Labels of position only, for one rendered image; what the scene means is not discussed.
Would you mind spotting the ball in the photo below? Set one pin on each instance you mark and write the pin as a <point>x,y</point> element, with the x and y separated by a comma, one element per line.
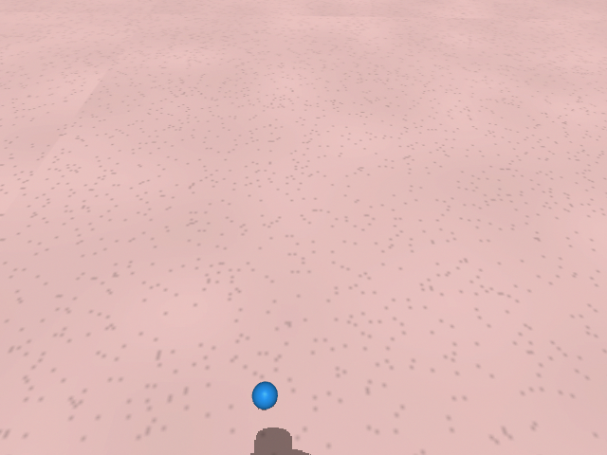
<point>264,395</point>

